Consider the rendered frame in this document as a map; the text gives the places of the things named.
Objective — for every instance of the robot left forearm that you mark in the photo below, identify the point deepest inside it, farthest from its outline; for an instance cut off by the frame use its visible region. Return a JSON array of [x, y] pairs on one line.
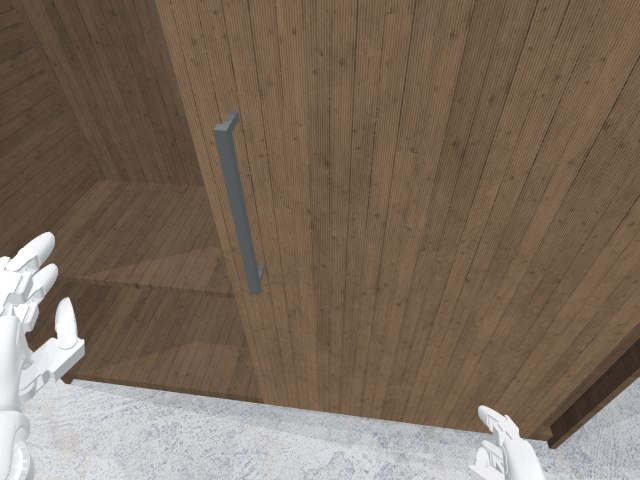
[[16, 462]]

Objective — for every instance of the wardrobe door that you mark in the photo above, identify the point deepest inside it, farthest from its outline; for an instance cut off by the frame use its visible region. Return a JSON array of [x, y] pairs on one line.
[[445, 195], [605, 364]]

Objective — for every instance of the right robot hand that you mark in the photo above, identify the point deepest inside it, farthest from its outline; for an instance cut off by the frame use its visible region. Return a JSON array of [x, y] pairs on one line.
[[516, 461]]

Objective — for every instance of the left robot hand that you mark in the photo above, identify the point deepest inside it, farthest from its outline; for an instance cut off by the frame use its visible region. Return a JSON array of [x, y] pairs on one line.
[[21, 291]]

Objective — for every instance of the handle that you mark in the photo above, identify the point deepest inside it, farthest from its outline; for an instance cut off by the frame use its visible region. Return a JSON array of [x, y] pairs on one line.
[[228, 160]]

